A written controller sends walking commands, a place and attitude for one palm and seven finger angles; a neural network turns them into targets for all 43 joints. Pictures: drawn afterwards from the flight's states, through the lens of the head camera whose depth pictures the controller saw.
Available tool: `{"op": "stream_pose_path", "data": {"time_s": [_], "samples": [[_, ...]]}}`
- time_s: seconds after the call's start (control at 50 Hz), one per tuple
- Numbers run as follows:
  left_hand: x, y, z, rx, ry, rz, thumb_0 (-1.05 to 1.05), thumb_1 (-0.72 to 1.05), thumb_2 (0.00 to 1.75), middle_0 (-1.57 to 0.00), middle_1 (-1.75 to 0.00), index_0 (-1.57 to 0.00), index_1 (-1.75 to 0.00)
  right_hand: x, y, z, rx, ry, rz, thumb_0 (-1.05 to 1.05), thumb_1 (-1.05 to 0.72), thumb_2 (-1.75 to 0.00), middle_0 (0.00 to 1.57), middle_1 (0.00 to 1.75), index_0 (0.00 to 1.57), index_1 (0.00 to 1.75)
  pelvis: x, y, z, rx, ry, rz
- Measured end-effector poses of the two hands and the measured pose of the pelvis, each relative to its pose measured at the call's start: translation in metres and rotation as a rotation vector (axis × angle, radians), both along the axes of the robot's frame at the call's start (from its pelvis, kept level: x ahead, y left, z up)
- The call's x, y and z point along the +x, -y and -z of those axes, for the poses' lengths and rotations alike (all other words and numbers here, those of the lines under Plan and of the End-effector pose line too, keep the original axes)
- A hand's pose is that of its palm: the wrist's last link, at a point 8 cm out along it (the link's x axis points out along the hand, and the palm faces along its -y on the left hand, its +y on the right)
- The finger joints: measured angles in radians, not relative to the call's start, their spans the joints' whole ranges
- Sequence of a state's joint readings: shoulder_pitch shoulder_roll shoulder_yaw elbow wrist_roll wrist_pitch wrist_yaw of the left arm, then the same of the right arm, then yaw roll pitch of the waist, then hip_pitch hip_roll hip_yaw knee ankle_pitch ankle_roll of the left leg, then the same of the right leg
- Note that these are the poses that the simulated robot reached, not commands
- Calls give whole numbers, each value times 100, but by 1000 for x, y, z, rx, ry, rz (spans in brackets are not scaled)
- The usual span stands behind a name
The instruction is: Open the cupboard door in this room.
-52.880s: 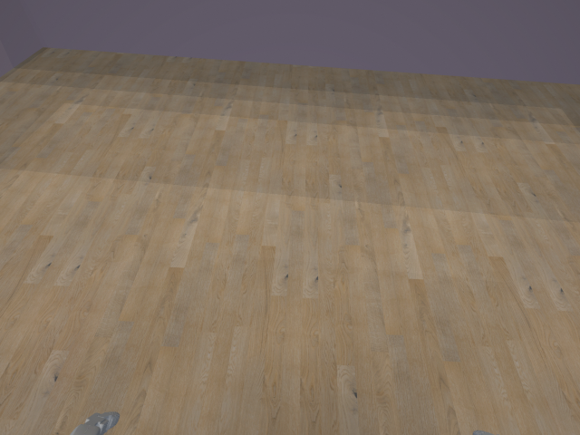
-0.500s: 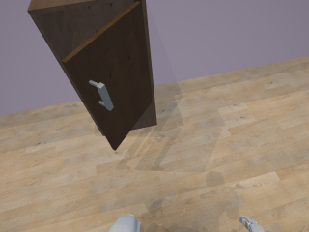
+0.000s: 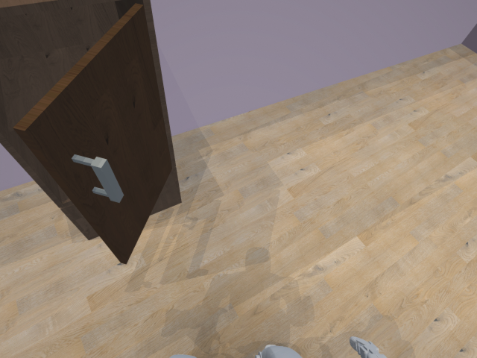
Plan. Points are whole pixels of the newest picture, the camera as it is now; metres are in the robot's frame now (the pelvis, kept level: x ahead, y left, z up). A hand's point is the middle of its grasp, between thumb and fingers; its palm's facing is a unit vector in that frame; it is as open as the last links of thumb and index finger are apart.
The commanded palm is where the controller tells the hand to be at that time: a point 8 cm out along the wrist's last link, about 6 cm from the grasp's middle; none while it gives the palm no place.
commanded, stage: walk to a spot facing it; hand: left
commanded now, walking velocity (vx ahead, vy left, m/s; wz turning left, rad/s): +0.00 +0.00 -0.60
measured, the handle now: (99, 179) +0.39 +0.32 -0.02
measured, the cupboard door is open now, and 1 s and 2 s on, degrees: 47 47 47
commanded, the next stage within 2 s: none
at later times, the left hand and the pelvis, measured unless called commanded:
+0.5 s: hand (198, 308) +0.21 +0.09 -0.15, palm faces -0.35 -0.90 -0.26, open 7.4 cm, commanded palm none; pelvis +0.03 -0.05 +0.00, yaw -20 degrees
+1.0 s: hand (221, 254) +0.33 +0.06 -0.17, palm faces -0.55 -0.82 -0.16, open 7.4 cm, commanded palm none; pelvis +0.17 -0.07 +0.01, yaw -36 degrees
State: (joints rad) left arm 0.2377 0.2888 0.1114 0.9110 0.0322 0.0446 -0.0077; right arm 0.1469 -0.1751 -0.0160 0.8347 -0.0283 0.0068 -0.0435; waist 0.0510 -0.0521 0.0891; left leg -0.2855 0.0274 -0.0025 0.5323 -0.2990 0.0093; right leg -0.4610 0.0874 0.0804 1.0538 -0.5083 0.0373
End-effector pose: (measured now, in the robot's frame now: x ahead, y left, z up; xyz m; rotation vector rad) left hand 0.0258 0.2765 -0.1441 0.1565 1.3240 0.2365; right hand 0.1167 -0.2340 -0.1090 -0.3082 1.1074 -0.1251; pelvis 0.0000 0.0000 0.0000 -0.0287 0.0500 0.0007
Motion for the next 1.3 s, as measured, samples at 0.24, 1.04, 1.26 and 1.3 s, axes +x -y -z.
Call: {"op": "stream_pose_path", "data": {"time_s": [0.24, 1.04, 1.26, 1.3], "samples": [[144, 42, -15, -15, 123, 318, 1, 91, 90, -19, -30, -19, -30, -139, 28, 14, 22, -222, 322, 0, -90, -90, 20, 30, 20, 30, 15, 9, 0, 2, 19, 184], [356, 199, -3, -109, 40, 743, 1, 91, 90, -19, -30, -19, -30, -96, 23, 6, 107, -219, 787, 0, -90, -90, 20, 30, 20, 30, 177, 83, -5, -13, 13, 666], [478, 401, 3, -149, 265, 987, 1, 91, 90, -19, -30, -19, -30, -131, 25, 46, 314, -473, 1040, 1, -90, -90, 20, 30, 20, 30, 228, 188, 32, 29, 64, 802], [480, 415, -1, -130, 246, 989, 0, 91, 90, -19, -30, -19, -30, -111, 57, 47, 302, -413, 1061, 1, -91, -90, 20, 30, 20, 30, 234, 205, 26, 26, 76, 811]]}}
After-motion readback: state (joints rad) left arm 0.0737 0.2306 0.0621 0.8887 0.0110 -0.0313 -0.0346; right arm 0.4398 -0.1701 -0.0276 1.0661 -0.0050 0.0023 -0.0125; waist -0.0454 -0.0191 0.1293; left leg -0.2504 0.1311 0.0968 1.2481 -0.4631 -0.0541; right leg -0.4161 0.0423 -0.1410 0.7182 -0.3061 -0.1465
